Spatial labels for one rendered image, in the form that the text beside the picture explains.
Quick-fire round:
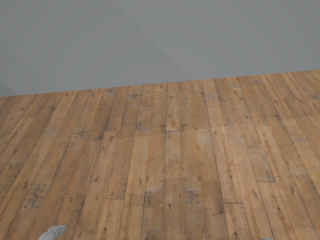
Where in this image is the left robot hand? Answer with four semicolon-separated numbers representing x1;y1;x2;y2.
38;225;67;240

